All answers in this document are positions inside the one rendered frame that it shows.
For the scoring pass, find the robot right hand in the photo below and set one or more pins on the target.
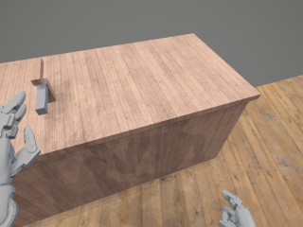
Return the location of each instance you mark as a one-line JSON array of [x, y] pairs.
[[240, 218]]

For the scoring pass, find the robot left hand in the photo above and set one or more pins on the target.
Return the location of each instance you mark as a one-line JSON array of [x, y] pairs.
[[10, 117]]

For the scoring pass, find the left robot forearm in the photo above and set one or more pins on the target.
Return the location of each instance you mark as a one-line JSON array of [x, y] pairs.
[[8, 206]]

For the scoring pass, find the counter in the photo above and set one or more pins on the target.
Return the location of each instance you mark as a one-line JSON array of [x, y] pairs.
[[119, 116]]

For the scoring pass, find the tap lever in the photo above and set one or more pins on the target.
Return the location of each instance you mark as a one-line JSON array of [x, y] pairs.
[[41, 106]]

